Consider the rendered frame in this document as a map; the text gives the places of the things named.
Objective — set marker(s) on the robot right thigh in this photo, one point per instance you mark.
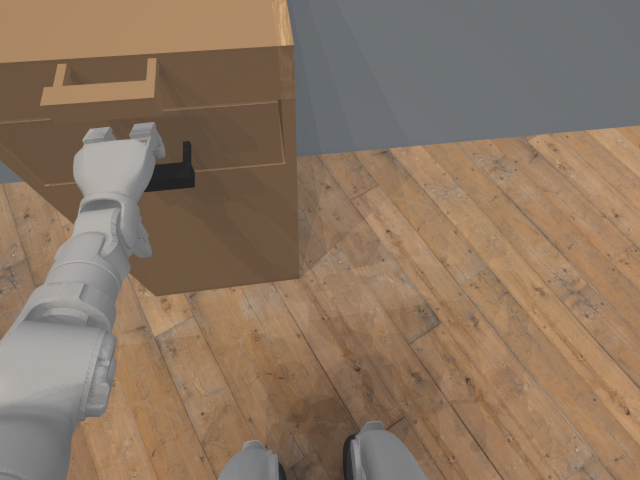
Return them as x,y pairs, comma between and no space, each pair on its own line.
380,455

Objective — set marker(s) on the drawer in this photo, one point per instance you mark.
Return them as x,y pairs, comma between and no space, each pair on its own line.
221,136

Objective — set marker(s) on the left robot upper arm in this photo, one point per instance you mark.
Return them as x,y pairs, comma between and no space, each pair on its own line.
51,377

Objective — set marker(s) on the robot left forearm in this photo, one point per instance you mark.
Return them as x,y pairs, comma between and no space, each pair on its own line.
82,285

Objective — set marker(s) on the robot left hand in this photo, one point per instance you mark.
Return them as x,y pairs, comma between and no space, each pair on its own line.
125,167

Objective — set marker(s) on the robot left thigh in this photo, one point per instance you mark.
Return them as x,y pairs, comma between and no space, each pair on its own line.
252,464

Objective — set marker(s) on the cabinet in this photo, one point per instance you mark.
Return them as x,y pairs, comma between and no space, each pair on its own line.
239,225

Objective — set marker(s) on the handle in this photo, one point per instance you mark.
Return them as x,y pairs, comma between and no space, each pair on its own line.
103,101
173,175

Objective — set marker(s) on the robot thigh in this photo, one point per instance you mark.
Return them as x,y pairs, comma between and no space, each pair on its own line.
252,464
380,455

